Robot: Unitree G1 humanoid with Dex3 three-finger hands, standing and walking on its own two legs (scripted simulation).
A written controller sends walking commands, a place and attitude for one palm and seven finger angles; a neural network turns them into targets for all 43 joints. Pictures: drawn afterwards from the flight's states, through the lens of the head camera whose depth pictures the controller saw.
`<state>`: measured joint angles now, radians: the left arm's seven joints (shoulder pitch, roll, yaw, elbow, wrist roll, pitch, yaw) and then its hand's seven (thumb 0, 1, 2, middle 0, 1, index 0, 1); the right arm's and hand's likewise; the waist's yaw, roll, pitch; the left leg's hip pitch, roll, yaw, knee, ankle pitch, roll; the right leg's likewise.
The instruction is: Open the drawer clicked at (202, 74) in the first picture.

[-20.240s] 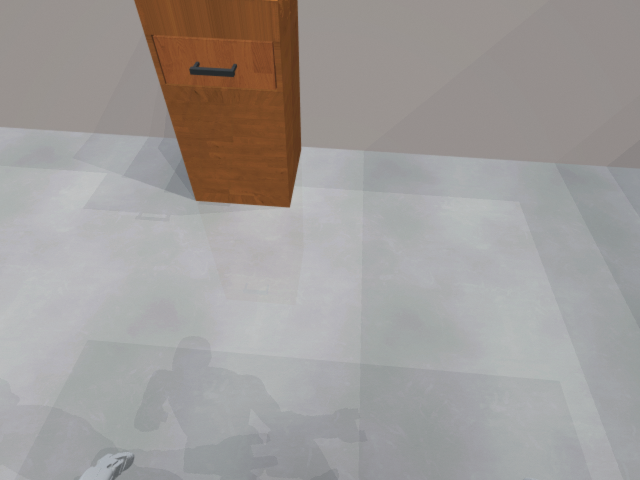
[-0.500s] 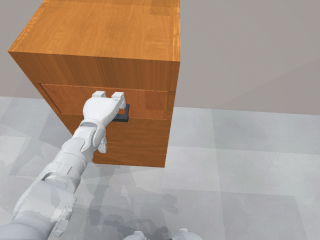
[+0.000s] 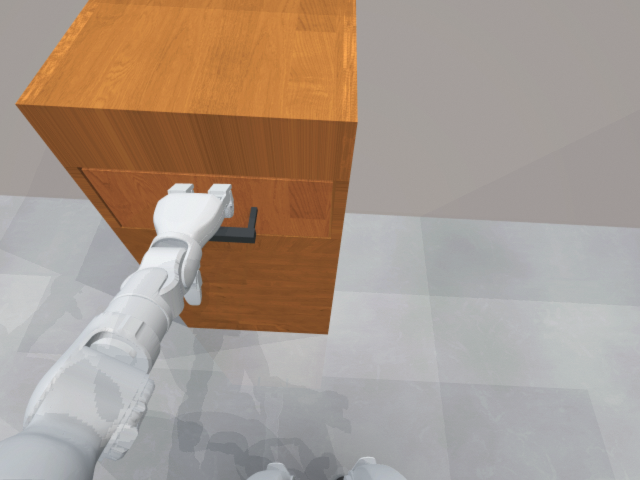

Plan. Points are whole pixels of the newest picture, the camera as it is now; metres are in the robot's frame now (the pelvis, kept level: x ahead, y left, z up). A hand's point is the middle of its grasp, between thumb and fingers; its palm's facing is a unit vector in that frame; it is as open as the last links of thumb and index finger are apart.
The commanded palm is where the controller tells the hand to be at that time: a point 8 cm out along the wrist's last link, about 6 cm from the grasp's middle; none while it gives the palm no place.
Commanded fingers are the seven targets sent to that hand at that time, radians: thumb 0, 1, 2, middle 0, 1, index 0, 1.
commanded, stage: move the hooked fingers above the handle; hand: left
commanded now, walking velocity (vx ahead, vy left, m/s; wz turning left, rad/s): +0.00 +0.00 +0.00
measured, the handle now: (213, 222) +0.51 +0.17 -0.08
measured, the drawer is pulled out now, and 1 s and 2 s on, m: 0.00 0.00 0.00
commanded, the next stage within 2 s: lift the fingers back up to retry in 1.32 s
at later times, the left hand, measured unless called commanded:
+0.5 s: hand (174, 226) +0.46 +0.20 -0.01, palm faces -0.18 +0.05 -0.98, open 13.7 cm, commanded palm +0.44 +0.16 +0.03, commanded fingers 0.00 -0.50 0.30 -0.30 -1.20 -0.30 -1.20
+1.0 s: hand (212, 227) +0.47 +0.15 -0.03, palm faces -0.01 +0.03 -1.00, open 13.4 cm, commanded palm +0.45 +0.17 +0.03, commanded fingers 0.00 -0.50 0.30 -0.30 -1.20 -0.30 -1.20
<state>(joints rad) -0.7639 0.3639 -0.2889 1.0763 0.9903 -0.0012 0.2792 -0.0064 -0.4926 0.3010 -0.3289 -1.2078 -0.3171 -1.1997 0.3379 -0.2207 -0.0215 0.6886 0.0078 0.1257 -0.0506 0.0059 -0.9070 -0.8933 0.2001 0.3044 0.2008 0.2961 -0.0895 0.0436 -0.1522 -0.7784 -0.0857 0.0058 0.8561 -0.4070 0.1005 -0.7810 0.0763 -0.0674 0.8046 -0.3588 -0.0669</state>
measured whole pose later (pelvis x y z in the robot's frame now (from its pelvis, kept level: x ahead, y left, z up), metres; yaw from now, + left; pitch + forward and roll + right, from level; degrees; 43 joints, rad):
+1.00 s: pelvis -0.01 -0.01 -0.01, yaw -3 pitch +23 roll -1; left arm -0.76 0.36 -0.10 1.08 1.10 0.08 0.53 0.00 -0.49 0.30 -0.36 -1.22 -0.38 -1.27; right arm 0.23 -0.20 0.00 0.67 0.00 0.19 -0.02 0.01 -0.91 -0.89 0.20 0.30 0.20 0.30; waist -0.12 0.07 -0.15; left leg -0.89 -0.06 0.07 0.93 -0.43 0.10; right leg -0.92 0.10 -0.02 0.90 -0.37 -0.07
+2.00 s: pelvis +0.00 +0.01 -0.02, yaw -2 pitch +24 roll -3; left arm -0.67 0.40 -0.08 0.99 1.11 -0.15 0.46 0.00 -0.49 0.30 -0.32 -1.20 -0.32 -1.20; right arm 0.33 -0.27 -0.07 0.68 -0.03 0.14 -0.02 0.01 -0.91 -0.89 0.20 0.30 0.20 0.30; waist -0.09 0.05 -0.18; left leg -0.93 -0.07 0.04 0.99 -0.48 0.11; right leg -0.94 0.09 -0.05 0.93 -0.41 -0.06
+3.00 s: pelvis +0.01 +0.00 -0.01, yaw -4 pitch +22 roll -2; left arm -0.69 0.32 -0.09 1.04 1.12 -0.05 0.47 0.00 -0.49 0.30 -0.34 -1.21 -0.32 -1.20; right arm 0.32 -0.23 -0.04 0.66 -0.02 0.17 -0.01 0.01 -0.91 -0.89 0.20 0.30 0.20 0.30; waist -0.11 0.05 -0.19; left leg -0.84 -0.06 0.06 0.92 -0.46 0.10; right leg -0.86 0.10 -0.02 0.88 -0.40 -0.07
